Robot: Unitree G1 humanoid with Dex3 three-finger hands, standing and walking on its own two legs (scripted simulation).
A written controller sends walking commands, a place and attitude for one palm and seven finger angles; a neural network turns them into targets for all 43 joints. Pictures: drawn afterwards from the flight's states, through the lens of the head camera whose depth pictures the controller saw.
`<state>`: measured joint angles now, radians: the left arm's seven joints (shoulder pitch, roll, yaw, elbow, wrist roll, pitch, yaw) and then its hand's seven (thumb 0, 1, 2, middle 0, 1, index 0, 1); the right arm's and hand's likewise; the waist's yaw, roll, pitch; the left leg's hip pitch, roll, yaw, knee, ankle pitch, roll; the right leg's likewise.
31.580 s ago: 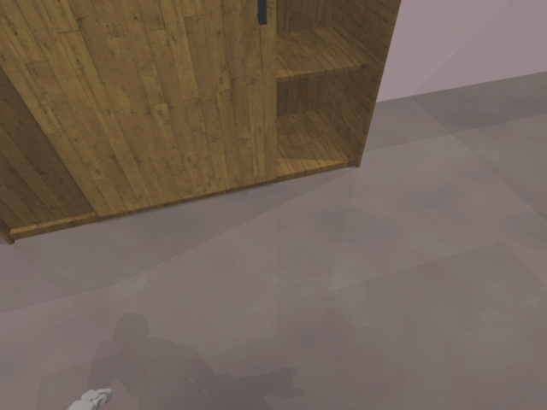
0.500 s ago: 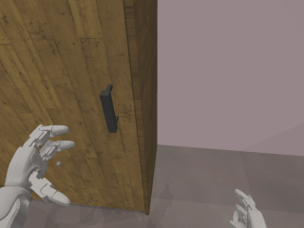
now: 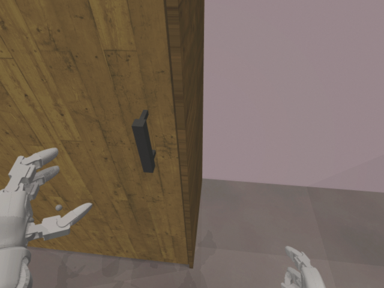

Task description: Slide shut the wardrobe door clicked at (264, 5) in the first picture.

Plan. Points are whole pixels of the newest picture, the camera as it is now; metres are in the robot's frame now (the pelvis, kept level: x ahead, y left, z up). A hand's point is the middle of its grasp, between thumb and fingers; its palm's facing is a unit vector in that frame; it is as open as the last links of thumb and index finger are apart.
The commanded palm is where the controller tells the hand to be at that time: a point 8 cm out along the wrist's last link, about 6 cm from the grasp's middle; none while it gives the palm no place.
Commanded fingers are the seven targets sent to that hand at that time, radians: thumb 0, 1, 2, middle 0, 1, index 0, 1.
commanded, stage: draw the hand back to the body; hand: left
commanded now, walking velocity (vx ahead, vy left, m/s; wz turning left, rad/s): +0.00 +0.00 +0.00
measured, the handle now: (147, 141) +0.38 +0.16 +0.12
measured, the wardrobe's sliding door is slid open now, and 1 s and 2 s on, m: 0.00 0.00 0.00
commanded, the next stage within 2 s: step back with the hand held close in 0.62 s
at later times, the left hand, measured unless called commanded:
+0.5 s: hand (48, 208) +0.18 +0.26 +0.16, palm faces +0.44 -0.82 -0.36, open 7.6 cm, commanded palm +0.13 +0.30 +0.17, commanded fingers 0.00 0.90 0.90 -0.20 -0.30 -0.20 -0.30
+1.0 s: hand (57, 202) +0.19 +0.25 +0.16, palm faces +0.35 -0.82 -0.45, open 7.5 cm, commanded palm +0.13 +0.29 +0.17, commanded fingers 0.00 0.90 0.90 -0.20 -0.30 -0.20 -0.30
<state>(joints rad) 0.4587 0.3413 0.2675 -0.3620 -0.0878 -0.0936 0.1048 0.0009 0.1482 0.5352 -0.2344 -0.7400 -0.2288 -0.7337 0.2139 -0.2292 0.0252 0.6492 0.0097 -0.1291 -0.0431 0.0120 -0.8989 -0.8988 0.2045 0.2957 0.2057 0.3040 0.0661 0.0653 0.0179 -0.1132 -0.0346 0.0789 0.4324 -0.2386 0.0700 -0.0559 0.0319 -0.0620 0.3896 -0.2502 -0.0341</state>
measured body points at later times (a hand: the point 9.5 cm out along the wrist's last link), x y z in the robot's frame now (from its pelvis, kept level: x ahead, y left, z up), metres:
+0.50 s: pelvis +0.00 +0.00 +0.00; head -0.03 -0.02 +0.45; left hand +0.15 +0.30 +0.18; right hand +0.18 -0.23 -0.08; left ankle +0.01 +0.07 -0.74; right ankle -0.02 -0.10 -0.74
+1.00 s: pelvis -0.02 +0.00 +0.00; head -0.01 -0.01 +0.45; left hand +0.17 +0.29 +0.18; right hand +0.15 -0.25 -0.08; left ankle +0.01 +0.07 -0.74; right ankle -0.02 -0.10 -0.74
